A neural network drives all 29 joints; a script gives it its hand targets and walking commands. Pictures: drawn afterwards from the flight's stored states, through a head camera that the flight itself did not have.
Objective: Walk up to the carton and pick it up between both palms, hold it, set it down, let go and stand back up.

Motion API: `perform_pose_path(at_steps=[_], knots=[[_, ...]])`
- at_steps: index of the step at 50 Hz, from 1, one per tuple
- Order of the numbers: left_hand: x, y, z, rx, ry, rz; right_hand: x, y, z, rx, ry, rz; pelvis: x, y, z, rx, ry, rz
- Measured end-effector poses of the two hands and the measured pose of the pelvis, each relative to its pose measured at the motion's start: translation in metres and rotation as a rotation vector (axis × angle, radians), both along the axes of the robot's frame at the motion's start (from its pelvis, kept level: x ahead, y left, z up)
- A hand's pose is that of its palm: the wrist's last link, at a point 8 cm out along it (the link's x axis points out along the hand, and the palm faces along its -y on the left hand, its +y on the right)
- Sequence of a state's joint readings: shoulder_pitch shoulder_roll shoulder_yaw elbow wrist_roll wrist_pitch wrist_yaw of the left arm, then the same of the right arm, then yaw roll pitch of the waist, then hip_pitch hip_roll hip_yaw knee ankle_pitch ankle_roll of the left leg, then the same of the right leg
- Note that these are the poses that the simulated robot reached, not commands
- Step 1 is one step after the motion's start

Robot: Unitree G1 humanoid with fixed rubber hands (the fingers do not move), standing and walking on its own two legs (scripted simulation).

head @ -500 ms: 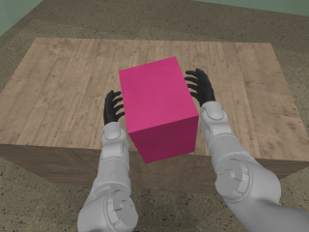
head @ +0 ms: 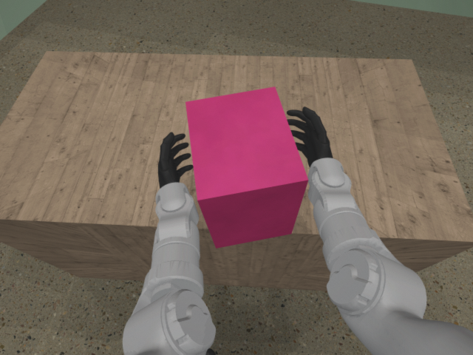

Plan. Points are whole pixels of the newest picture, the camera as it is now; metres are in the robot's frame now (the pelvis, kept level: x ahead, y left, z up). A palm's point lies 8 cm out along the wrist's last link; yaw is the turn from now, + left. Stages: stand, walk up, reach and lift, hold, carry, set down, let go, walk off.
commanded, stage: set down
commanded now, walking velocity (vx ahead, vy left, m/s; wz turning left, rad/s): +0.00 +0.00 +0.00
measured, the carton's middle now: (243, 173) +0.45 +0.06 -0.03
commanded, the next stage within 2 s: none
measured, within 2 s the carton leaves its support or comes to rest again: neither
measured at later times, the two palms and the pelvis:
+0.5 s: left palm (174, 179) +0.39 +0.17 +0.03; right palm (319, 157) +0.45 -0.07 +0.04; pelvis +0.00 +0.00 +0.00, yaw +0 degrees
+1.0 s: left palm (173, 179) +0.39 +0.18 +0.02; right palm (319, 158) +0.45 -0.07 +0.04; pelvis -0.01 +0.01 +0.00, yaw +0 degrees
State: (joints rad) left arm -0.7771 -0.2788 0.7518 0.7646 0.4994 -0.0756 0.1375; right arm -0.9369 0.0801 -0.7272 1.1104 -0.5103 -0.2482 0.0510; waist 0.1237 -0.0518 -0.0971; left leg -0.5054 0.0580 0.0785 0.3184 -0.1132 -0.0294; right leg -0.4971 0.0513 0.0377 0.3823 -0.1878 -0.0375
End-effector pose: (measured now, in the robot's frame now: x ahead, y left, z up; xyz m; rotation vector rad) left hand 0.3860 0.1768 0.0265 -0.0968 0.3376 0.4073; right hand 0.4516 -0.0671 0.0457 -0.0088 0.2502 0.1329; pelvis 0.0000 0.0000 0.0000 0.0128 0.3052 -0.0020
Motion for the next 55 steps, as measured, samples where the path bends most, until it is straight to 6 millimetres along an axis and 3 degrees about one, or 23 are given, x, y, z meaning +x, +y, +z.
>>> perform_pose_path(at_steps=[55], knots=[[0.0052,-0.0011,-0.0024,0.009,-0.021,-0.018,-0.0049,-0.0046,-0.0050,-0.023,0.023,-0.017,-0.0055,0.0062,-0.0015,-0.001,0.011,-0.002]])
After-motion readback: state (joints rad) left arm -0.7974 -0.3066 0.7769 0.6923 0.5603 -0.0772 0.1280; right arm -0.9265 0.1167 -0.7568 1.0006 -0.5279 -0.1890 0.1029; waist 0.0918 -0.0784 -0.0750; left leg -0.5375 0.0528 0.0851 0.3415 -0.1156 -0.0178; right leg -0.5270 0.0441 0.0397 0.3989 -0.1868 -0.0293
